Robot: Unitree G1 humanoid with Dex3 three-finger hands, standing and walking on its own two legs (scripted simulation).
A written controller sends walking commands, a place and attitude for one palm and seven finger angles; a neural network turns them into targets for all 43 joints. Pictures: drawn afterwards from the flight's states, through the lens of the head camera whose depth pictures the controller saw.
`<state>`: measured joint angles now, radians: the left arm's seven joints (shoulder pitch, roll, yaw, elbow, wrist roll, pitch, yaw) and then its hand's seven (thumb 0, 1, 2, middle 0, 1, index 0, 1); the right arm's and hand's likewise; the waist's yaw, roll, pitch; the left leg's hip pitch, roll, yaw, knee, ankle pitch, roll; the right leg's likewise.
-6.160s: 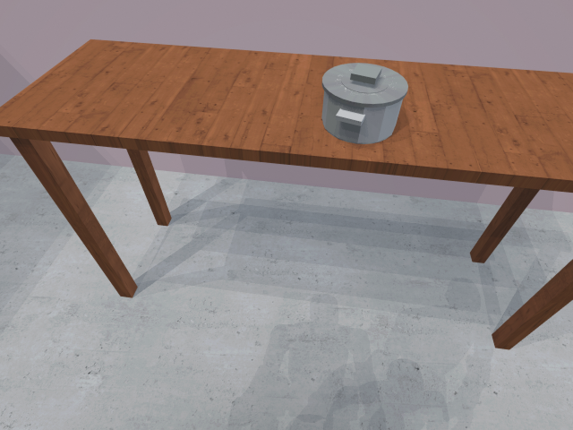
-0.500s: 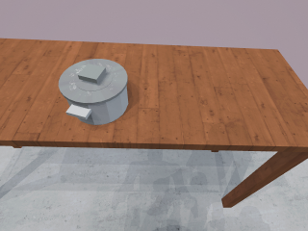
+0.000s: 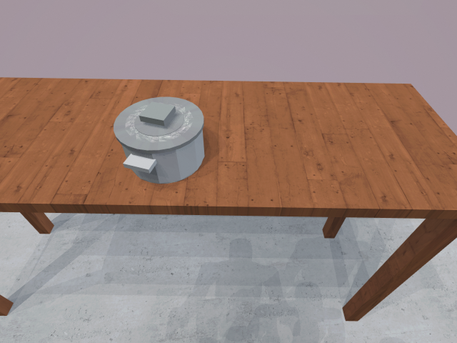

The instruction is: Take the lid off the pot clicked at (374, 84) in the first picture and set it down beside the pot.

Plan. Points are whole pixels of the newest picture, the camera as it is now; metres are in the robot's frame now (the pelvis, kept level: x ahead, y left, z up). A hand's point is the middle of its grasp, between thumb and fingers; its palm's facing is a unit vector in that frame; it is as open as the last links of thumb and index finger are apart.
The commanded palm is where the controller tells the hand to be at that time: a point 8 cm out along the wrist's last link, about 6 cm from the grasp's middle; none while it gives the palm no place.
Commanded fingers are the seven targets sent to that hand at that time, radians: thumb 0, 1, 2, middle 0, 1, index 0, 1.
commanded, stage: come to a stop and stand still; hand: left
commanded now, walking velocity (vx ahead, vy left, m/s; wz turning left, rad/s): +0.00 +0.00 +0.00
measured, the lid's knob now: (158, 113) +0.48 +0.17 +0.16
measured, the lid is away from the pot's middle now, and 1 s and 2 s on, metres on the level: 0.00 0.00 0.00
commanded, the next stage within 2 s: look again from close up in 0.14 s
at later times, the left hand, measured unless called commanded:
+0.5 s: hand out of the picture +0.02 +0.17 -0.17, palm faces +0.01 -0.98 -0.18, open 7.4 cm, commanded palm none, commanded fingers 0.00 0.90 0.90 -0.20 -0.30 -0.20 -0.30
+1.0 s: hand out of the picture +0.04 +0.17 -0.17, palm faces +0.00 -0.98 -0.20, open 7.4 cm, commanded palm none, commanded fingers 0.00 0.90 0.90 -0.20 -0.30 -0.20 -0.30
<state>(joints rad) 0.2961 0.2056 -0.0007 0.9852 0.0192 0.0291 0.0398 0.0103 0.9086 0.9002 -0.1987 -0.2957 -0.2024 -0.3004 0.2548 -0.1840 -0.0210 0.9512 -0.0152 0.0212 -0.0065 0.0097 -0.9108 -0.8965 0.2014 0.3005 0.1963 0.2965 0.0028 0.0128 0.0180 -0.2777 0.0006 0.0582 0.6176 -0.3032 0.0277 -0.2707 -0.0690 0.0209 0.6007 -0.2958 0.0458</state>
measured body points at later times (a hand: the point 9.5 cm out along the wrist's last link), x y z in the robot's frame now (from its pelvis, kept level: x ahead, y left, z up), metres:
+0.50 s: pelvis +0.01 +0.00 +0.01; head +0.02 +0.00 +0.46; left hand +0.02 +0.22 -0.15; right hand +0.04 -0.24 -0.14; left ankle +0.02 +0.10 -0.73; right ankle +0.02 -0.16 -0.73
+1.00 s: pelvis +0.02 -0.01 +0.01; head +0.04 +0.00 +0.46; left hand +0.04 +0.22 -0.15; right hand +0.05 -0.24 -0.14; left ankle +0.02 +0.10 -0.73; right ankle +0.02 -0.16 -0.73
